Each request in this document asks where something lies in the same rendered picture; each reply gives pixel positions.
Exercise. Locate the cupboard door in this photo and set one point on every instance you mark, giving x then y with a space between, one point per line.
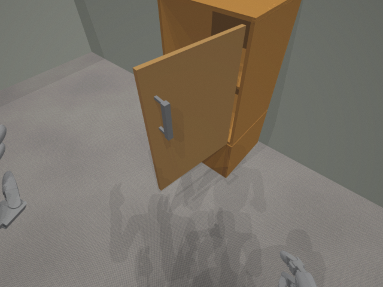
199 81

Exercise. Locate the robot right hand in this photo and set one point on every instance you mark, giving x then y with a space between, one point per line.
297 268

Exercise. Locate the handle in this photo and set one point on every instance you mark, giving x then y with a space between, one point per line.
166 117

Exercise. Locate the robot left hand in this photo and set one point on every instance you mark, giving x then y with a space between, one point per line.
12 206

